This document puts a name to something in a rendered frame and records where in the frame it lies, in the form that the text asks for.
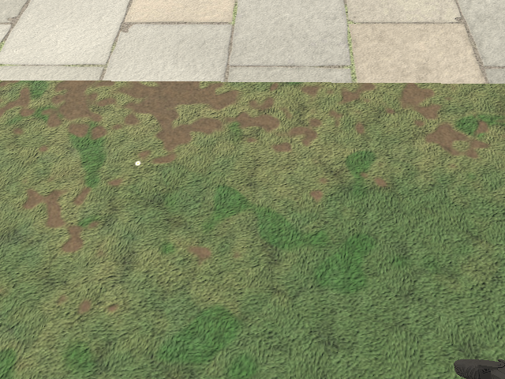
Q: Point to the robot right hand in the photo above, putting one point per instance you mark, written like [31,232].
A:
[480,369]

